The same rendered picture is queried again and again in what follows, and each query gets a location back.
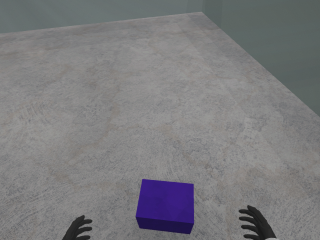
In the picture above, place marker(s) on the carton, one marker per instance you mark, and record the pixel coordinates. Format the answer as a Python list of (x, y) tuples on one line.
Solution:
[(166, 206)]

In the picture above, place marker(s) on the right robot hand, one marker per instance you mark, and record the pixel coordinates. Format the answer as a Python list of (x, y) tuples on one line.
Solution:
[(261, 228)]

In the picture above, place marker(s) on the left robot hand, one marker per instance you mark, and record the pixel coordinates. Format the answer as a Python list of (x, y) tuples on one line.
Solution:
[(74, 230)]

